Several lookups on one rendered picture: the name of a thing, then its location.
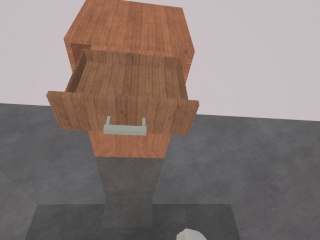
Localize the drawer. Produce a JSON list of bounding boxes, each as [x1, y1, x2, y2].
[[46, 49, 200, 135]]

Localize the handle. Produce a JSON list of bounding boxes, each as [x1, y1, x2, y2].
[[103, 116, 147, 136]]

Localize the right robot thigh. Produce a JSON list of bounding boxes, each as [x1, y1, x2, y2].
[[176, 229, 207, 240]]

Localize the cabinet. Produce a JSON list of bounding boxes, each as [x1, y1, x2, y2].
[[63, 0, 195, 159]]

